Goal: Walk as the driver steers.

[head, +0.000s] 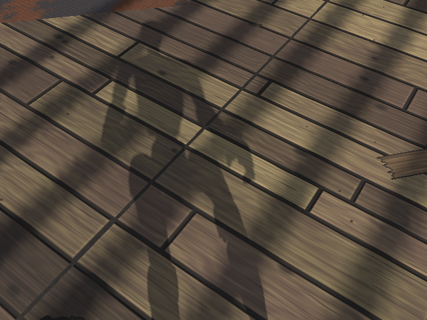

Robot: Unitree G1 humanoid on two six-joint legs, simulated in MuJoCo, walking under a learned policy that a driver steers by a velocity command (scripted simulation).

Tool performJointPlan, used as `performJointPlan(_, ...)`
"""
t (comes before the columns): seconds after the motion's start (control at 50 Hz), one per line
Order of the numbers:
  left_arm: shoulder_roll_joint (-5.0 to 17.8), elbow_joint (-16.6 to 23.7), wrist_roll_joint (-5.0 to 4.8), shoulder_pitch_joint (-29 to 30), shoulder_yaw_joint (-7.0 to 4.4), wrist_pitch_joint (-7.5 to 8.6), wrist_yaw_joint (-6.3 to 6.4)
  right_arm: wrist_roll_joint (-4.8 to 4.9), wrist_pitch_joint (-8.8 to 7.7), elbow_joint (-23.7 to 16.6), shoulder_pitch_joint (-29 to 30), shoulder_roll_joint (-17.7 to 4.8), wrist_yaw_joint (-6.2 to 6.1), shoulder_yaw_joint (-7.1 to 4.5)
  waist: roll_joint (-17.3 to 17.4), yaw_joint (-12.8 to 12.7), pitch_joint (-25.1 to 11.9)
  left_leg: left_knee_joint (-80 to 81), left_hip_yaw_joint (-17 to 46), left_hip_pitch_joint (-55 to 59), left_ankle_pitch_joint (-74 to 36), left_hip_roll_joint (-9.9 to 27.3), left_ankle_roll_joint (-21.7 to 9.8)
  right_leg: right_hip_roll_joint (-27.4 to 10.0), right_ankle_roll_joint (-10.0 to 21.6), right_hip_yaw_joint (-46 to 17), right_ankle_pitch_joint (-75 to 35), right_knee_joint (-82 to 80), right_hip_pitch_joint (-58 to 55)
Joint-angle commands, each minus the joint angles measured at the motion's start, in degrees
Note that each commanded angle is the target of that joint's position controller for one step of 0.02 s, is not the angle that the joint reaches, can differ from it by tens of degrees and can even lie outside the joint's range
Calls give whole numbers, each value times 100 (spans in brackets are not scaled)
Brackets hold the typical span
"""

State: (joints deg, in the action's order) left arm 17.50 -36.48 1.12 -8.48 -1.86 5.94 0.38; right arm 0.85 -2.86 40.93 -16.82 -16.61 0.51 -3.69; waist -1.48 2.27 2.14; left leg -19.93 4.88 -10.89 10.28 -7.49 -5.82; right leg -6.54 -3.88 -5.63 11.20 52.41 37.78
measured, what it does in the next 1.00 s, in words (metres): walks ahead: right foot, then left foot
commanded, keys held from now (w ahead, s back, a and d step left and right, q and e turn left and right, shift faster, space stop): w+q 0.18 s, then w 0.30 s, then w+e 0.52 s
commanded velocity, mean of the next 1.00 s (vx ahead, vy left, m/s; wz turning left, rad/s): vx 0.50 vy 0.00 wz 0.05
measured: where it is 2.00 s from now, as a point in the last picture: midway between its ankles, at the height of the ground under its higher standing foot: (239, 155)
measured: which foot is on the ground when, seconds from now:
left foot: down 0.00-0.20, up 0.22-0.64, down 0.66-1.00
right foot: up 0.00-0.16, down 0.18-0.66, up 0.68-1.00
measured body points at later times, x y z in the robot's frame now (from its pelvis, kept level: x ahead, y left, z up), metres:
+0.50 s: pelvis +0.28 -0.05 +0.00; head +0.30 -0.05 +0.45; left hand +0.23 +0.23 -0.12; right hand +0.52 -0.24 -0.09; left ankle +0.36 +0.13 -0.69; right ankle +0.26 -0.16 -0.74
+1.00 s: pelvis +0.52 +0.05 +0.00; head +0.54 +0.05 +0.45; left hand +0.69 +0.31 -0.10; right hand +0.56 -0.24 -0.12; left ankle +0.46 +0.14 -0.74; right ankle +0.67 -0.12 -0.68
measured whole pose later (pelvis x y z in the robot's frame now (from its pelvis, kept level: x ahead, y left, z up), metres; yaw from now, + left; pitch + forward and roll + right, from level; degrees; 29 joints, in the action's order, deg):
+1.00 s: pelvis +0.52 +0.05 +0.00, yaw -1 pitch +1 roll +2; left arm 17.5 -41.1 -1.3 -10.0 -3.7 1.7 -1.0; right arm -0.6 -5.1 47.0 -19.3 -15.8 0.1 -4.1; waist -2.8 3.8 1.4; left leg -13.6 -10.3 -0.9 13.3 -1.7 -1.7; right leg -6.0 -0.9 -3.4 2.3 49.2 39.3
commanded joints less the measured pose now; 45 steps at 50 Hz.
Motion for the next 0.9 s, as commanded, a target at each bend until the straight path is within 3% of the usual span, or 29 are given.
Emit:
performJointPlan(0.02,209,344,-10,321,-14,40,-17,59,-53,-398,211,-1000,-98,-272,474,37,-96,654,760,-1026,-802,1012,-811,402,-146,393,-1308,-1329,-1030)
performJointPlan(0.06,312,418,-115,638,-47,80,-58,84,-2,-303,-77,-1049,-113,-287,560,194,-199,493,1037,-779,-459,1126,-706,577,-155,321,-1624,-1832,-1231)
performJointPlan(0.1,501,445,-166,679,-127,118,-89,116,36,-262,-182,-998,-128,-278,670,155,-270,138,1443,-342,-126,1289,-586,581,-66,105,-1438,-2195,-1292)
performJointPlan(0.14,669,413,-189,476,-230,156,-108,84,59,-275,-147,-966,-131,-278,826,-28,-326,-271,1808,-32,-70,1455,-447,575,131,48,-930,-2326,-1537)
performJointPlan(0.16,727,327,-192,129,-291,180,-101,66,72,-300,-81,-886,-124,-258,866,-249,-407,-574,1834,-62,-141,1383,-334,586,282,128,-797,-2500,-2004)
performJointPlan(0.18,889,249,-138,-401,-384,212,-68,33,55,-326,-116,-649,-101,-177,766,-533,-743,-1347,1620,-252,-261,1096,-132,367,508,17,-667,-2589,-2881)
performJointPlan(0.2,1192,188,-43,-1242,-457,206,-23,-95,36,-409,-291,-200,-77,-16,-27,-791,-1616,-3018,1047,-781,684,709,96,-680,878,-1025,-117,-2597,-4214)
performJointPlan(0.22,1663,-123,9,-1618,-576,122,-93,128,-35,-544,-1168,58,-57,81,-2090,-340,-2092,-4866,423,-2755,2470,84,416,-1806,1883,-3975,1405,-3340,-5617)
performJointPlan(0.24,1038,-48,-97,-1510,-465,108,-137,213,-22,-337,-988,-585,-95,-32,-1186,-571,-1611,-5497,620,-3370,2086,496,475,-1677,1773,-4259,2781,-3695,-5309)
performJointPlan(0.26,733,-30,-113,-1258,-373,85,-121,150,0,-435,-278,-868,-103,-112,-647,-718,-894,-5591,481,-3478,1546,659,474,-1389,1530,-3259,2349,-3709,-4675)
performJointPlan(0.28,625,-11,-50,-974,-314,57,-124,54,11,-528,92,-808,-122,-100,-240,-643,-579,-5441,333,-3308,1190,829,483,-1107,1430,-2511,1456,-3693,-4086)
performJointPlan(0.3,504,-61,-34,-826,-270,40,-121,-13,-12,-616,312,-717,-106,-96,-249,-572,-276,-5120,344,-3247,952,953,486,-899,1472,-2001,743,-3766,-3651)
performJointPlan(0.34,368,-153,-33,-753,-225,65,-98,29,-18,-608,231,-511,-42,-66,-536,-369,-212,-4624,221,-2819,758,1121,485,-621,1449,-1369,39,-3975,-3255)
performJointPlan(0.42,637,-383,-151,-882,-297,68,-89,-56,-31,-692,614,-211,14,73,-375,-382,-108,-3342,-102,-2808,398,1247,588,-672,1686,-796,-826,-4283,-3129)
performJointPlan(0.46,766,-467,-170,-914,-324,24,-81,-50,-81,-728,937,-130,60,133,-327,-487,-82,-2550,-222,-2578,-191,1241,606,-591,1636,-458,-993,-4351,-3073)
performJointPlan(0.54,900,-718,-269,-1296,-339,-74,-88,2,-171,-876,1610,-205,123,129,-311,-692,49,-1484,-385,-1947,-861,1001,641,-546,1522,-314,-1089,-4265,-2994)
performJointPlan(0.58,969,-799,-301,-1377,-363,-130,-71,24,-223,-943,1732,-322,157,85,-347,-629,95,-1154,-312,-1772,-796,947,554,-672,1439,-484,-1080,-4102,-3165)
performJointPlan(0.62,1041,-840,-305,-1320,-390,-193,-41,21,-269,-878,1454,-481,158,4,-367,-354,-21,-816,-347,-1170,-693,868,425,-705,1289,-557,-1304,-3747,-3228)
performJointPlan(0.64,989,-842,-296,-1289,-367,-206,-31,-4,-273,-736,992,-628,123,-88,-310,-85,-284,-641,-437,-386,-649,777,314,-517,1158,-420,-1831,-3235,-3097)
performJointPlan(0.66,779,-818,-242,-1281,-290,-193,-34,-52,-267,-560,248,-884,58,-217,-192,279,-797,-683,-275,793,-660,1014,142,-184,962,-175,-1870,-2220,-2665)
performJointPlan(0.68,291,-615,-55,-1282,-116,-172,-30,-157,-226,-467,-741,-1352,-26,-329,732,616,-1760,-808,1054,2369,-635,2314,-207,314,681,174,-39,-292,-1565)
performJointPlan(0.7,7,-544,-245,-1972,-43,-101,-12,-204,-165,-398,-801,-1505,18,-336,2137,261,-2230,-12,3307,3212,833,3209,-915,856,477,115,2324,1221,52)
performJointPlan(0.72,626,-638,-364,-1670,-203,-102,0,-115,-169,-399,-600,-980,37,-216,1342,370,-1554,298,3200,2646,1615,3006,-786,559,453,-243,2053,1853,548)
performJointPlan(0.74,777,-538,-387,-1261,-271,-116,-9,-55,-185,-381,-307,-731,37,-135,1077,303,-913,378,2360,2039,1454,2836,-619,359,487,-158,1526,1896,727)
performJointPlan(0.76,688,-539,-334,-1103,-270,-150,8,-82,-209,-377,35,-572,56,-81,767,122,-624,524,1795,1447,865,2589,-527,167,454,-81,1087,1772,518)
performJointPlan(0.78,613,-529,-274,-1024,-286,-195,6,-116,-234,-348,277,-414,72,-51,774,-16,-380,695,1313,1012,365,2390,-495,35,422,-87,774,1552,366)
performJointPlan(0.82,385,-554,-292,-1122,-268,-306,-24,-166,-323,-257,470,-347,60,-69,846,-213,-274,987,654,519,-352,2236,-478,-94,364,-71,415,1406,-51)
performJointPlan(0.9,215,-329,-242,-718,-239,-404,-44,-162,-400,-10,407,-541,-11,-165,492,-243,-33,1212,-177,476,-1317,2273,-565,-123,239,-119,-261,743,289)
Keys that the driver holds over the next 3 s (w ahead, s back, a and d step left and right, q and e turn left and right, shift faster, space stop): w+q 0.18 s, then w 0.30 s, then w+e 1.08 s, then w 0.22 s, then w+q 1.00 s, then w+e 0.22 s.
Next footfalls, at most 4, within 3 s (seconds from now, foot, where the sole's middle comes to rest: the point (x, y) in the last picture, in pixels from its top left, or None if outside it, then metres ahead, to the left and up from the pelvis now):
0.18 right None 0.30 -0.16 -0.78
0.66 left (166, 311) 0.50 0.15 -0.78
1.18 right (240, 224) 0.79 -0.10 -0.78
1.68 left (204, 154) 1.11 0.02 -0.78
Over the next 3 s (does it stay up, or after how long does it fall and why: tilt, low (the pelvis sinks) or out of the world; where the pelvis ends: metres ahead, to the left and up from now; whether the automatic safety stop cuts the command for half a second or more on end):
stays up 1.57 -0.15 0.00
